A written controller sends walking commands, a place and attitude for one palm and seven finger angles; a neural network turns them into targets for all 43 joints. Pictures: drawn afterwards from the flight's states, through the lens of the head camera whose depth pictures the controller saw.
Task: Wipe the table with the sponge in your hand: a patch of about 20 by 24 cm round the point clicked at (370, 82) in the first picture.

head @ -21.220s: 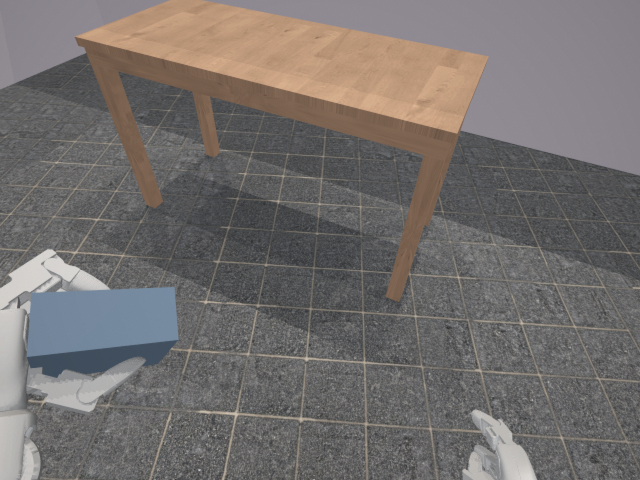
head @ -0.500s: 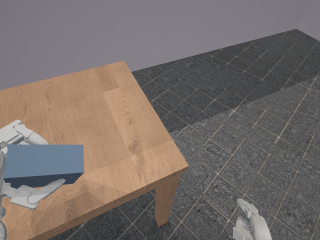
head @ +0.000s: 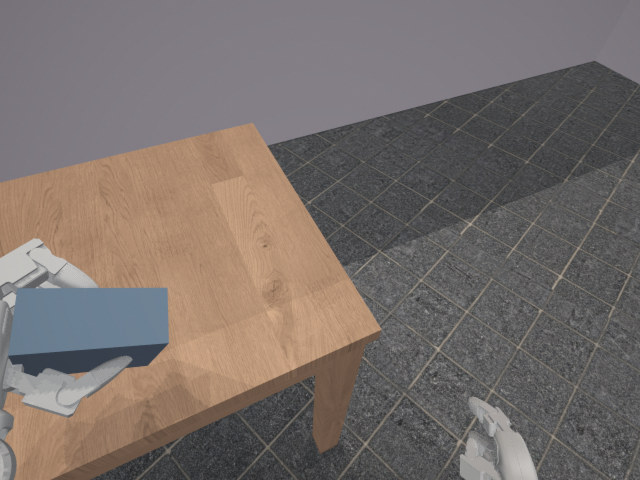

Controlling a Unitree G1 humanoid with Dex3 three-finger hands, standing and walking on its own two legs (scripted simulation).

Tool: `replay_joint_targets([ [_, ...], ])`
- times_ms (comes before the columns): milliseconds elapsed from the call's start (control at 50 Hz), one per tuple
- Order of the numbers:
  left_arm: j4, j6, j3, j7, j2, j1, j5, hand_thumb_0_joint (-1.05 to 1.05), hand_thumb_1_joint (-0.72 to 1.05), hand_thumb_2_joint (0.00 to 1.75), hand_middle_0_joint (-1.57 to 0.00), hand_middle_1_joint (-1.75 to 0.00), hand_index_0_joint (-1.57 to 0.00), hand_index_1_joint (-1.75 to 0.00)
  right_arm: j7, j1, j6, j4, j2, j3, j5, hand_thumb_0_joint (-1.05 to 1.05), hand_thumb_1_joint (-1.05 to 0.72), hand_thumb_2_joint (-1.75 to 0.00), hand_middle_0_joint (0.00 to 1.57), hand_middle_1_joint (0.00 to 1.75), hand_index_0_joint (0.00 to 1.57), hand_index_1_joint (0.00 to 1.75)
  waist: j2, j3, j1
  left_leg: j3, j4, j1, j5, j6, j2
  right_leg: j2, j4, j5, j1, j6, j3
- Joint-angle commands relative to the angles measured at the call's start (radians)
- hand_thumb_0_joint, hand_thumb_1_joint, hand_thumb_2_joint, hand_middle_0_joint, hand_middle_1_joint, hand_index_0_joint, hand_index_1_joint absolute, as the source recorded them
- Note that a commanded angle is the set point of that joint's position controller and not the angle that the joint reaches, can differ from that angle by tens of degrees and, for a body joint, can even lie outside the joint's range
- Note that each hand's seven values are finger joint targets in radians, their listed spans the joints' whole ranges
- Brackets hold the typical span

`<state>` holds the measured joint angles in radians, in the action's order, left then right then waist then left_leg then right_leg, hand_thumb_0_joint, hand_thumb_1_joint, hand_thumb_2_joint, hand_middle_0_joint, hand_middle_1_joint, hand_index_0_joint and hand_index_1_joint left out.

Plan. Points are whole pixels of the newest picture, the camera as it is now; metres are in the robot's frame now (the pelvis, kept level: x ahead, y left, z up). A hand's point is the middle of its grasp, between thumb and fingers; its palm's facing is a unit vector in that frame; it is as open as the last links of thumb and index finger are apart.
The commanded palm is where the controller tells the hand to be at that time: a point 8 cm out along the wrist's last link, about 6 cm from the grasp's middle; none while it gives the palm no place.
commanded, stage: shuffle to correct the standing spot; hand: left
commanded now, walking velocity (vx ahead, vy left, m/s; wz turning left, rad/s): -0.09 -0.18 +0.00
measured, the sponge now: (114, 332) +0.22 +0.21 +0.14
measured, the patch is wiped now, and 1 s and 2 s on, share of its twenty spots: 0.00 0.00 0.00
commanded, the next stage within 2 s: come to a stop and stand still in 0.18 s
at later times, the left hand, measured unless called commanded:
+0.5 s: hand (25, 299) +0.23 +0.27 +0.18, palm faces +0.39 -0.80 -0.45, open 9.5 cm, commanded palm +0.15 +0.28 +0.18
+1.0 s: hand out of the picture +0.22 +0.31 +0.16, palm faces +0.36 -0.87 -0.34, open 9.5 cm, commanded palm +0.16 +0.35 +0.18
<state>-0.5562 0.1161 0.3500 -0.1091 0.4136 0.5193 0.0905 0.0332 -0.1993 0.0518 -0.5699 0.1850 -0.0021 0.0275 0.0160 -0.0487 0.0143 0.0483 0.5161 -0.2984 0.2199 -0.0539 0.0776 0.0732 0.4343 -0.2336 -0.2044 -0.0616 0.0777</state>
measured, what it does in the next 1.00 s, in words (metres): shifts its weight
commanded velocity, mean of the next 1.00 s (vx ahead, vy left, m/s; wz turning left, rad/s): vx -0.02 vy -0.05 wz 0.00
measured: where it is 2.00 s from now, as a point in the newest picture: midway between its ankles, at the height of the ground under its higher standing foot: outside the picture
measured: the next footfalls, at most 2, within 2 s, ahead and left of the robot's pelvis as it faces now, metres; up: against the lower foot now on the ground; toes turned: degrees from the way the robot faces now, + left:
none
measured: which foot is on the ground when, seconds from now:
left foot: down 0.00-1.00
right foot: down 0.00-1.00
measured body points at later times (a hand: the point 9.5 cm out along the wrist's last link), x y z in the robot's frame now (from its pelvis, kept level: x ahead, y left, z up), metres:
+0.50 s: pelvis -0.02 +0.01 +0.00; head +0.02 +0.01 +0.45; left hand +0.21 +0.31 +0.20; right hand +0.15 -0.24 -0.08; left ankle +0.03 +0.15 -0.74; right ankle +0.00 -0.08 -0.74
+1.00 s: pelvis +0.00 +0.07 +0.00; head +0.02 +0.11 +0.45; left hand +0.19 +0.36 +0.18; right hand +0.18 -0.13 -0.06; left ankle +0.03 +0.15 -0.74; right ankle +0.00 -0.08 -0.74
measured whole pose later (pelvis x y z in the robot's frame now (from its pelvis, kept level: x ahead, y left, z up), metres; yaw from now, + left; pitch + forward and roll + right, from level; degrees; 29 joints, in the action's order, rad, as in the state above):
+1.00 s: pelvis +0.00 +0.07 +0.00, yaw +0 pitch +0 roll -2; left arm -0.49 0.22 0.32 -0.10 0.36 0.40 0.01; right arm 0.02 -0.20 0.18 -0.60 0.15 0.04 0.00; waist -0.05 -0.03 -0.03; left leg -0.04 0.49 -0.28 0.21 0.06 -0.02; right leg -0.03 0.42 -0.22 -0.19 0.04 0.01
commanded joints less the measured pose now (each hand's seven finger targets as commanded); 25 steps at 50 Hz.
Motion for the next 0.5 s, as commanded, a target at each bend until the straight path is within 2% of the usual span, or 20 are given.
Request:
replay_joint_targets([
  [0, -0.214, 0.066, 0.126, -0.028, 0.153, -0.055, 0.013, 0.0, 0.1, 1.3, -1.2, -1.6, -1.2, -1.6, 0.008, 0.074, 0.055, 0.159, 0.13, -0.051, 0.003, 0.0, -0.9, -0.9, 0.2, 0.3, 0.2, 0.3, 0.05, 0.143, 0.001, 0.08, -0.074, 0.043, -0.043, 0.084, 0.093, -0.159, -0.079, 0.127, 0.035, 0.018, -0.127],
  [40, -0.208, 0.065, 0.127, -0.029, 0.154, -0.068, 0.013, 0.0, 0.1, 1.3, -1.2, -1.6, -1.2, -1.6, 0.009, 0.075, 0.056, 0.155, 0.129, -0.051, 0.002, 0.0, -0.9, -0.9, 0.2, 0.3, 0.2, 0.3, 0.032, 0.137, 0.001, 0.068, -0.056, 0.045, -0.028, 0.083, 0.084, -0.171, -0.09, 0.127, 0.025, 0.015, -0.141],
  [80, -0.213, 0.064, 0.118, -0.032, 0.147, -0.076, 0.014, 0.0, 0.1, 1.3, -1.2, -1.6, -1.2, -1.6, 0.011, 0.075, 0.056, 0.154, 0.128, -0.049, 0.004, 0.0, -0.9, -0.9, 0.2, 0.3, 0.2, 0.3, 0.057, 0.133, 0.004, 0.072, -0.072, 0.043, 0.006, 0.083, 0.082, -0.169, -0.086, 0.097, 0.015, 0.01, -0.138],
  [120, -0.207, 0.064, 0.12, -0.033, 0.15, -0.084, 0.011, 0.0, 0.1, 1.3, -1.2, -1.6, -1.2, -1.6, 0.01, 0.076, 0.056, 0.151, 0.13, -0.05, 0.003, 0.0, -0.9, -0.9, 0.2, 0.3, 0.2, 0.3, 0.033, 0.124, 0.003, 0.075, -0.066, 0.034, 0.022, 0.084, 0.078, -0.172, -0.094, 0.084, 0.01, 0.011, -0.144],
  [140, -0.21, 0.064, 0.12, -0.033, 0.15, -0.083, 0.011, 0.0, 0.1, 1.3, -1.2, -1.6, -1.2, -1.6, 0.009, 0.076, 0.057, 0.152, 0.13, -0.051, 0.003, 0.0, -0.9, -0.9, 0.2, 0.3, 0.2, 0.3, 0.035, 0.13, 0.002, 0.066, -0.053, 0.047, 0.014, 0.083, 0.076, -0.179, -0.096, 0.095, 0.003, 0.008, -0.151],
  [160, -0.212, 0.062, 0.114, -0.035, 0.151, -0.083, 0.011, 0.0, 0.1, 1.3, -1.2, -1.6, -1.2, -1.6, 0.012, 0.076, 0.056, 0.146, 0.129, -0.049, 0.006, 0.0, -0.9, -0.9, 0.2, 0.3, 0.2, 0.3, 0.063, 0.123, 0.009, 0.076, -0.072, 0.045, 0.009, 0.084, 0.074, -0.176, -0.09, 0.097, 0.003, 0.004, -0.145],
  [180, -0.218, 0.065, 0.117, -0.035, 0.146, -0.077, 0.011, 0.0, 0.1, 1.3, -1.2, -1.6, -1.2, -1.6, 0.011, 0.08, 0.057, 0.153, 0.126, -0.048, 0.003, 0.0, -0.9, -0.9, 0.2, 0.3, 0.2, 0.3, 0.073, 0.133, 0.003, 0.075, -0.076, 0.053, -0.001, 0.088, 0.086, -0.168, -0.085, 0.101, 0.007, 0.013, -0.14],
  [240, -0.214, 0.066, 0.123, -0.034, 0.153, -0.084, 0.008, 0.0, 0.1, 1.3, -1.2, -1.6, -1.2, -1.6, 0.009, 0.08, 0.059, 0.152, 0.13, -0.051, 0.002, 0.0, -0.9, -0.9, 0.2, 0.3, 0.2, 0.3, 0.05, 0.131, -0.001, 0.081, -0.071, 0.04, -0.036, 0.088, 0.09, -0.163, -0.083, 0.12, 0.024, 0.019, -0.135],
  [260, -0.208, 0.064, 0.12, -0.036, 0.156, -0.072, 0.01, 0.0, 0.1, 1.3, -1.2, -1.6, -1.2, -1.6, 0.011, 0.078, 0.057, 0.144, 0.129, -0.048, 0.004, 0.0, -0.9, -0.9, 0.2, 0.3, 0.2, 0.3, 0.07, 0.133, 0.004, 0.086, -0.085, 0.038, -0.048, 0.089, 0.09, -0.163, -0.079, 0.125, 0.035, 0.017, -0.126],
  [280, -0.211, 0.065, 0.12, -0.036, 0.146, -0.061, 0.009, 0.0, 0.1, 1.3, -1.2, -1.6, -1.2, -1.6, 0.01, 0.08, 0.059, 0.152, 0.128, -0.051, 0.004, 0.0, -0.9, -0.9, 0.2, 0.3, 0.2, 0.3, 0.085, 0.149, -0.001, 0.075, -0.074, 0.053, -0.053, 0.089, 0.088, -0.162, -0.08, 0.136, 0.039, 0.019, -0.138],
  [300, -0.321, 0.184, 0.693, 0.007, 0.928, -1.045, -0.152, 0.0, 0.1, 1.3, -1.2, -1.6, -1.2, -1.6, 0.034, -0.118, 0.147, 0.047, 0.176, -0.089, -0.049, 0.0, -0.9, -0.9, 0.2, 0.3, 0.2, 0.3, -0.182, -0.012, -0.057, -0.107, 0.022, -0.11, -0.136, 0.076, 0.004, -0.15, -0.185, 0.311, -0.009, 0.148, -0.154],
  [320, 0.176, 0.134, 0.335, 0.054, 0.372, -0.565, -0.06, 0.0, 0.1, 1.3, -1.2, -1.6, -1.2, -1.6, 0.031, -0.036, 0.149, 0.06, 0.097, -0.065, -0.026, 0.0, -0.9, -0.9, 0.2, 0.3, 0.2, 0.3, -0.188, 0.152, -0.036, -0.104, 0.037, -0.003, -0.163, 0.083, -0.092, -0.206, -0.111, 0.385, 0.015, 0.043, -0.176],
  [340, 0.152, 0.138, 0.307, 0.052, 0.335, -0.29, -0.033, 0.0, 0.1, 1.3, -1.2, -1.6, -1.2, -1.6, 0.02, -0.018, 0.155, 0.133, 0.146, -0.085, -0.02, 0.0, -0.9, -0.9, 0.2, 0.3, 0.2, 0.3, -0.134, 0.112, -0.089, -0.109, 0.07, -0.01, -0.136, 0.051, -0.058, -0.21, -0.106, 0.554, 0.026, 0.081, -0.241],
  [360, 0.216, 0.116, 0.16, 0.061, 0.167, -0.194, -0.015, 0.0, 0.1, 1.3, -1.2, -1.6, -1.2, -1.6, 0.014, 0.0, 0.155, 0.125, 0.146, -0.084, -0.002, 0.0, -0.9, -0.9, 0.2, 0.3, 0.2, 0.3, 0.014, 0.17, -0.064, -0.109, 0.038, 0.032, -0.19, 0.057, -0.048, -0.231, -0.005, 0.603, 0.088, 0.045, -0.225],
  [380, 0.06, 0.133, 0.159, 0.069, 0.199, -0.251, -0.019, 0.0, 0.1, 1.3, -1.2, -1.6, -1.2, -1.6, 0.008, -0.015, 0.151, 0.143, 0.176, -0.086, -0.01, 0.0, -0.9, -0.9, 0.2, 0.3, 0.2, 0.3, 0.081, 0.215, -0.067, -0.096, -0.007, 0.065, -0.22, 0.07, -0.024, -0.216, 0.024, 0.549, 0.085, 0.08, -0.217],
  [400, -0.007, 0.15, 0.128, 0.068, 0.167, -0.217, -0.009, 0.0, 0.1, 1.3, -1.2, -1.6, -1.2, -1.6, -0.004, -0.005, 0.152, 0.142, 0.168, -0.075, -0.008, 0.0, -0.9, -0.9, 0.2, 0.3, 0.2, 0.3, 0.122, 0.255, -0.065, -0.076, -0.03, 0.086, -0.261, 0.081, -0.001, -0.195, 0.035, 0.436, 0.096, 0.106, -0.172],
  [420, -0.086, 0.163, 0.097, 0.064, 0.13, -0.172, -0.004, 0.0, 0.1, 1.3, -1.2, -1.6, -1.2, -1.6, -0.016, 0.023, 0.158, 0.153, 0.161, -0.069, -0.006, 0.0, -0.9, -0.9, 0.2, 0.3, 0.2, 0.3, 0.122, 0.258, -0.072, -0.056, -0.039, 0.104, -0.28, 0.092, 0.017, -0.175, 0.038, 0.354, 0.076, 0.125, -0.161],
  [440, -0.114, 0.164, 0.081, 0.057, 0.114, -0.124, -0.007, 0.0, 0.1, 1.3, -1.2, -1.6, -1.2, -1.6, -0.025, 0.037, 0.163, 0.157, 0.153, -0.063, -0.004, 0.0, -0.9, -0.9, 0.2, 0.3, 0.2, 0.3, 0.077, 0.261, -0.074, -0.051, -0.04, 0.093, -0.261, 0.098, 0.025, -0.165, 0.033, 0.295, 0.083, 0.135, -0.153],
  [460, -0.098, 0.153, 0.039, 0.044, 0.058, -0.054, 0.002, 0.0, 0.1, 1.3, -1.2, -1.6, -1.2, -1.6, -0.03, 0.064, 0.168, 0.151, 0.134, -0.054, 0.011, 0.0, -0.9, -0.9, 0.2, 0.3, 0.2, 0.3, 0.034, 0.259, -0.066, -0.05, -0.04, 0.116, -0.234, 0.105, 0.027, -0.154, 0.03, 0.253, 0.067, 0.13, -0.143],
  [480, -0.136, 0.15, 0.076, 0.033, 0.105, -0.061, -0.01, 0.0, 0.1, 1.3, -1.2, -1.6, -1.2, -1.6, -0.027, 0.054, 0.163, 0.162, 0.141, -0.058, 0.004, 0.0, -0.9, -0.9, 0.2, 0.3, 0.2, 0.3, -0.031, 0.243, -0.068, -0.049, -0.028, 0.077, -0.171, 0.097, 0.015, -0.16, -0.001, 0.199, 0.07, 0.123, -0.148],
])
